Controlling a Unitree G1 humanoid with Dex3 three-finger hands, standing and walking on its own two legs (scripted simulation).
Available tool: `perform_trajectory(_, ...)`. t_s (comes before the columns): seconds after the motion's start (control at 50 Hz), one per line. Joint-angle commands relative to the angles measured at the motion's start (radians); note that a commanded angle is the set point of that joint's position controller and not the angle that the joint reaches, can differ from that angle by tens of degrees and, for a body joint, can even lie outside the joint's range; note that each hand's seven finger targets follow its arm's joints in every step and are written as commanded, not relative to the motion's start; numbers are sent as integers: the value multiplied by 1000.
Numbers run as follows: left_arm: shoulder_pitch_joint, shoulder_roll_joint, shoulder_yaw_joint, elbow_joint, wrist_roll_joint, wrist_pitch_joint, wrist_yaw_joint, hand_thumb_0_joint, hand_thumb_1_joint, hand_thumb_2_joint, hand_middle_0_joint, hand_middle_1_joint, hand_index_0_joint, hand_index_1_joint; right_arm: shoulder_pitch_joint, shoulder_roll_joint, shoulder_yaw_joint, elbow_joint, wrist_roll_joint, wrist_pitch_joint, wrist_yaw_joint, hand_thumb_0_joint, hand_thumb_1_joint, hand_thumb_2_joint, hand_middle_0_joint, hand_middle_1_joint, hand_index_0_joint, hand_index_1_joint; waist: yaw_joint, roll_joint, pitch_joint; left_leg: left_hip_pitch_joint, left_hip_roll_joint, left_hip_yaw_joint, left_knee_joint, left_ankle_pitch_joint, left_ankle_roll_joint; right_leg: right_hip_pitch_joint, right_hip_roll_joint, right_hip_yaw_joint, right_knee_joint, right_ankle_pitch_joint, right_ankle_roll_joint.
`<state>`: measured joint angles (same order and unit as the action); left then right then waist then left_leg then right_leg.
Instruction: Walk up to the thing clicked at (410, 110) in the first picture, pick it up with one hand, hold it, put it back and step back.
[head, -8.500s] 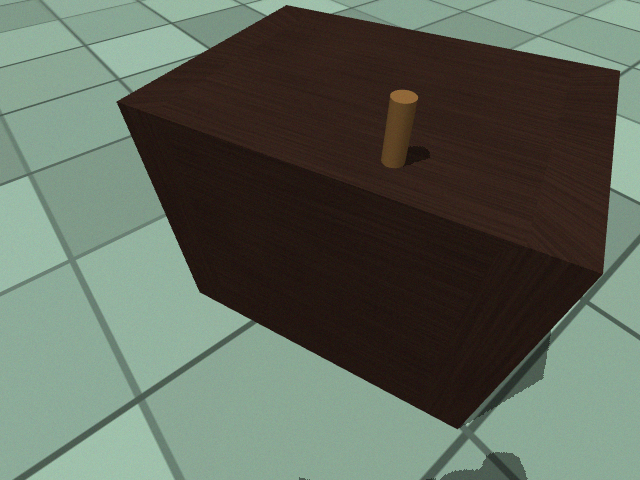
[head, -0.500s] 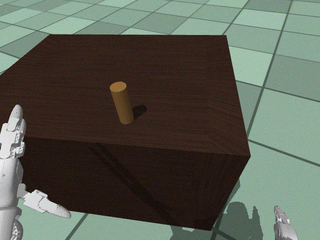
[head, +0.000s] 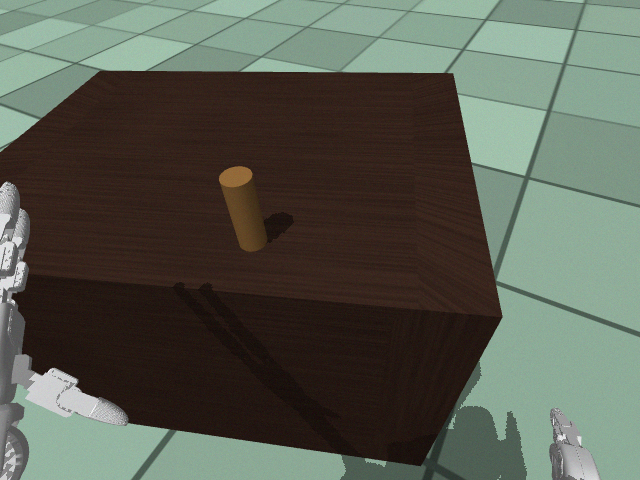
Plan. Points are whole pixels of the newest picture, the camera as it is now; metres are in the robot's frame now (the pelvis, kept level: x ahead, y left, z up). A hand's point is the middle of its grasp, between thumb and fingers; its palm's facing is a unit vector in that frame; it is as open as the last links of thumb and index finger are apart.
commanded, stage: go down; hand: left
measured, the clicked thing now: (245, 211) +0.45 +0.17 +0.09
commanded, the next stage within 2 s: none
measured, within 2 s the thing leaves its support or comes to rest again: neither
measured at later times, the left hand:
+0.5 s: hand (63, 240) +0.29 +0.31 +0.19, palm faces +0.26 -0.93 -0.27, open 17.5 cm
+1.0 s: hand (59, 229) +0.30 +0.33 +0.19, palm faces +0.20 -0.96 -0.20, open 17.7 cm
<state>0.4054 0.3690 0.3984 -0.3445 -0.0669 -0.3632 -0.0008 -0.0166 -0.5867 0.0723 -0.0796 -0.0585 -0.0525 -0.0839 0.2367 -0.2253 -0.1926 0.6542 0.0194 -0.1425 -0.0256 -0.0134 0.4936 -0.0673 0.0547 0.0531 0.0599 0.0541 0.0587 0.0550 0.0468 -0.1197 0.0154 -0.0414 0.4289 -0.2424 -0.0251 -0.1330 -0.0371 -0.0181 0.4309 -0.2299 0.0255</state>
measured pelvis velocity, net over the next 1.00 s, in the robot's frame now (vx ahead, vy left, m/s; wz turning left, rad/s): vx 0.01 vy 0.01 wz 0.00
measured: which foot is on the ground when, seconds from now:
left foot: down 0.00-1.00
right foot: down 0.00-1.00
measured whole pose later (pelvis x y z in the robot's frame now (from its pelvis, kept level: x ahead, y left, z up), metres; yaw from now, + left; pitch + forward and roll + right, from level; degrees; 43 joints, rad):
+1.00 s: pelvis +0.01 +0.01 +0.00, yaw +0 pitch +1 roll -1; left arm -0.20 0.56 0.56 0.28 -0.25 -0.01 -0.43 -0.02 -0.59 0.05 -0.07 -0.03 -0.05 -0.05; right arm 0.18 -0.22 -0.07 0.76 0.03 -0.15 -0.10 -0.01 0.51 -0.06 0.05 0.05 0.06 0.05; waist 0.03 0.03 -0.05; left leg -0.24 0.01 -0.04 0.51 -0.29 -0.02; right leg -0.24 -0.04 -0.02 0.48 -0.26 0.03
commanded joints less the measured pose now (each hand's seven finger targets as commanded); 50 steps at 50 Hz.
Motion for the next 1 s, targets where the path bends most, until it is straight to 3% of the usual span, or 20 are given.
perform_trajectory(0.0, -147, 210, 171, -116, -32, -83, -13, 0, -604, 50, -81, -67, -61, -87, -117, -173, -67, -131, -9, -27, -6, 0, 529, -52, 50, 50, 50, 50, -7, -34, -125, -42, -36, 68, -30, 138, 25, -7, 21, -42, -32, 110, -20)
perform_trajectory(0.04, -196, 217, 179, -107, -42, -82, -25, 0, -567, 49, -81, -61, -62, -79, -128, -137, -36, -131, -9, -22, -2, 0, 534, -51, 50, 50, 50, 50, 5, -48, -125, -55, -36, 62, -18, 139, 25, -2, 18, -43, -22, 109, -18)
perform_trajectory(0.12, -324, 254, 171, -14, -56, -48, -62, 0, -558, 43, -83, -53, -63, -72, -155, -174, -56, -106, -3, -3, -18, 0, 536, -51, 50, 50, 50, 50, -33, -6, -102, -61, -37, 60, -25, 102, 23, -54, 21, -40, -17, 88, -18)
perform_trajectory(0.14, -350, 252, 160, 28, -61, -32, -79, 0, -541, 53, -83, -53, -60, -74, -157, -133, -24, -69, -1, 1, -20, 0, 541, -51, 50, 50, 50, 50, -33, -6, -94, -69, -37, 56, -25, 90, 25, -58, 20, -41, -18, 77, -18)
perform_trajectory(0.18, -450, 288, 158, 76, -80, -1, -114, 0, -550, 44, -86, -46, -62, -68, -190, -139, -9, -79, 4, -5, -30, 0, 539, -52, 50, 50, 50, 50, -40, -16, -100, -81, -33, 48, -30, 62, 27, -67, 20, -42, -21, 55, -17)
perform_trajectory(0.24, -557, 348, 175, 122, -93, 34, -170, 0, -541, 47, -77, -42, -56, -62, -182, -111, 24, -55, 7, -3, -42, 0, 539, -52, 50, 50, 50, 50, -40, -2, -139, -72, -39, 50, -24, 70, 34, -58, 16, -36, -25, 66, -17)
perform_trajectory(0.28, -616, 411, 210, 175, -106, 55, -204, 0, -542, 43, -75, -43, -58, -59, -166, -153, 0, -44, 5, -3, -55, 0, 543, -51, 50, 50, 50, 50, -54, 12, -183, -48, -40, 50, -19, 91, 34, -51, 17, -35, -24, 85, -17)
perform_trajectory(0.3, -657, 431, 225, 141, -117, 60, -221, 0, -534, 50, -72, -47, -58, -61, -164, -116, 29, -33, 7, -3, -56, 0, 548, -50, 50, 50, 50, 50, -34, 35, -186, -53, -43, 51, -18, 101, 34, -41, 17, -38, -25, 89, -19)
perform_trajectory(0.32, -628, 412, 223, 272, -129, 86, -239, 0, -552, 52, -71, -52, -58, -66, -161, -151, 14, -59, 8, -7, -61, 0, 545, -51, 50, 50, 50, 50, -56, -5, -196, -46, -40, 51, -12, 110, 35, -39, 18, -33, -25, 101, -17)
perform_trajectory(0.34, -679, 444, 246, 205, -146, 91, -254, 0, -553, 56, -69, -54, -57, -66, -147, -104, 47, -17, 13, -5, -59, 0, 548, -50, 50, 50, 50, 50, -26, 37, -204, -55, -40, 48, -15, 126, 33, -32, 18, -40, -23, 108, -22)
perform_trajectory(0.36, -669, 435, 249, 326, -163, 115, -273, 0, -537, 63, -66, -53, -52, -68, -169, -131, 40, -46, 16, -8, -63, 0, 547, -51, 50, 50, 50, 50, -43, 14, -205, -59, -37, 47, -10, 138, 31, -28, 19, -36, -22, 118, -20)
perform_trajectory(0.42, -735, 457, 254, 352, -192, 164, -321, 0, -611, 50, -69, -54, -54, -71, -180, -120, 67, -57, 24, -13, -65, 0, 534, -54, 50, 50, 50, 50, -26, 36, -238, -60, -30, 43, -16, 178, 26, -20, 23, -41, -15, 144, -29)
perform_trajectory(0.48, -755, 432, 222, 380, -197, 202, -359, 0, -576, 55, -64, -42, -44, -63, -207, -124, 83, -77, 23, -23, -70, 0, 533, -55, 50, 50, 50, 50, -21, 27, -249, -55, -25, 39, -16, 196, 23, -29, 27, -42, -12, 144, -33)
perform_trajectory(0.58, -788, 454, 235, 333, -182, 214, -376, 0, -587, 32, -62, -35, -47, -50, -189, -168, 57, -137, 15, -38, -76, 0, 526, -56, 50, 50, 50, 50, -16, 2, -293, -28, -19, 40, 0, 250, 19, -26, 34, -41, 1, 179, -31)
perform_trajectory(0.64, -812, 474, 265, 324, -183, 216, -368, 0, -588, 43, -60, -41, -45, -57, -123, -134, 68, -79, 14, -34, -73, 0, 525, -56, 50, 50, 50, 50, -9, 41, -284, -39, -19, 42, 9, 280, 14, -32, 32, -37, 10, 202, -34)
perform_trajectory(0.66, -816, 480, 274, 331, -188, 218, -365, 0, -587, 46, -59, -45, -45, -60, -124, -163, 44, -87, 14, -38, -75, 0, 527, -56, 50, 50, 50, 50, -12, 25, -279, -43, -17, 41, 9, 278, 13, -33, 34, -36, 11, 198, -32)
perform_trajectory(0.78, -865, 493, 258, 253, -165, 232, -369, 0, -566, 46, -58, -36, -46, -49, -99, -114, 73, -44, 8, -41, -71, 0, 531, -55, 50, 50, 50, 50, -17, 122, -302, -16, -13, 44, 28, 353, 6, -36, 34, -40, 28, 251, -36)
perform_trajectory(0.92, -920, 516, 249, 438, -203, 302, -430, 0, -611, 45, -61, -38, -49, -53, -152, -130, 88, -14, 11, -58, -89, 0, 532, -55, 50, 50, 50, 50, -44, 63, -224, -68, -18, 35, 4, 217, 23, -86, 31, -42, 1, 169, -30)
perform_trajectory(0.96, -957, 541, 258, 481, -212, 318, -449, 0, -611, 33, -63, -32, -51, -46, -160, -182, 54, -36, 10, -68, -101, 0, 527, -56, 50, 50, 50, 50, -55, 41, -268, -46, -18, 33, 7, 229, 26, -82, 32, -42, 5, 186, -30)
perform_trajectory(0.98, -975, 535, 244, 510, -206, 327, -458, 0, -611, 37, -60, -31, -49, -45, -142, -156, 78, -31, 9, -67, -103, 0, 528, -56, 50, 50, 50, 50, -65, 30, -266, -37, -22, 34, 9, 222, 31, -93, 32, -42, 2, 186, -26)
